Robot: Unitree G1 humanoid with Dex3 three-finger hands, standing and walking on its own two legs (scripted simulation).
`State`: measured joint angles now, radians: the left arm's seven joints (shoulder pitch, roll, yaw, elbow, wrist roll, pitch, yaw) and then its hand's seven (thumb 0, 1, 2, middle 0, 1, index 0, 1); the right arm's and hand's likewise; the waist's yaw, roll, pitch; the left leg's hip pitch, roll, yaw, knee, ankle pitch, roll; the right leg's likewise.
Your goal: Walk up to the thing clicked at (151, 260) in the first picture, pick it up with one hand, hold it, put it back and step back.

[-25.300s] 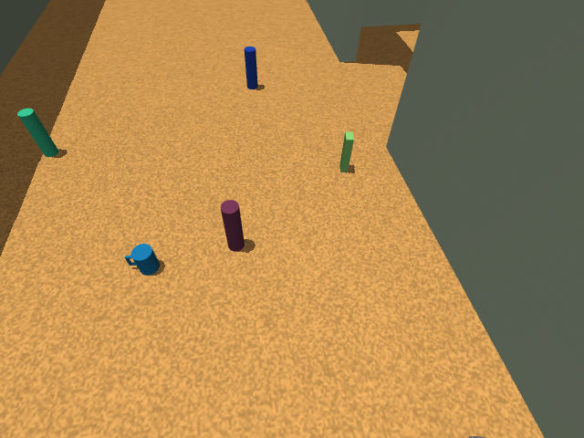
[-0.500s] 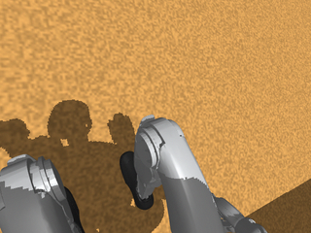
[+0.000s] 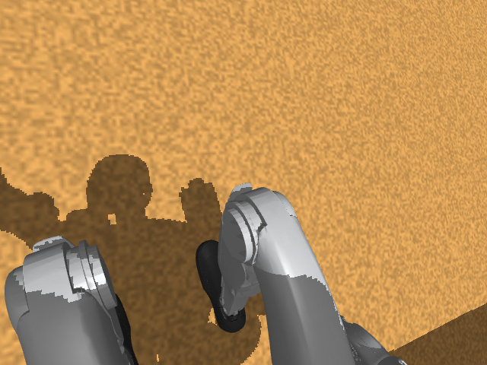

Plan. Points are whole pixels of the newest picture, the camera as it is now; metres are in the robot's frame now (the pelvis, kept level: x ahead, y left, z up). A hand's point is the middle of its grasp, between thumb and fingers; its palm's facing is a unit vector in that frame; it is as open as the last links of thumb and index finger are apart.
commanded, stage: settle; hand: left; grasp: from above
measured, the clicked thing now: out of the picture +0.46 +0.33 -0.25
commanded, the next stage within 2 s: lift in 0.52 s
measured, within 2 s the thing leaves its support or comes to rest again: leaves its support in 0.04 s
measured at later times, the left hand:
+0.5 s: hand out of the picture +0.44 +0.32 -0.11, palm faces -0.46 -0.11 -0.88, open 10.4 cm
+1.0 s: hand out of the picture +0.42 +0.32 -0.04, palm faces -0.46 -0.13 -0.88, open 10.4 cm
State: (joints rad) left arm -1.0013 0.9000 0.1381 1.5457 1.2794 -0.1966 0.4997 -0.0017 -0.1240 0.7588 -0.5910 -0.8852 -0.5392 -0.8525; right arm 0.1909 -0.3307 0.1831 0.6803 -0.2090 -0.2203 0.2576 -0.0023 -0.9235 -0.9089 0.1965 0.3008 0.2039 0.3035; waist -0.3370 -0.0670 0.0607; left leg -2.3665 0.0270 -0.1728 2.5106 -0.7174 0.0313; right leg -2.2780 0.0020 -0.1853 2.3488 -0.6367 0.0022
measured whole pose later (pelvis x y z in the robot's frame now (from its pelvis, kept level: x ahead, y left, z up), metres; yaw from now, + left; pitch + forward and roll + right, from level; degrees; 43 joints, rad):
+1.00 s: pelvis -0.01 +0.00 +0.10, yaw +6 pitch +36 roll -7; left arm -0.82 0.66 0.01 1.11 1.10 -0.11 0.16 0.00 -0.13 0.70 -0.70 -0.74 -0.64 -0.72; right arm 0.23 -0.27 0.03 0.67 -0.04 0.00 0.11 0.00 -0.93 -0.91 0.20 0.30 0.21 0.30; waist -0.21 0.03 -0.13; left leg -2.13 0.02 -0.06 2.16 -0.67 0.04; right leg -2.09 -0.01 -0.08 2.08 -0.63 0.01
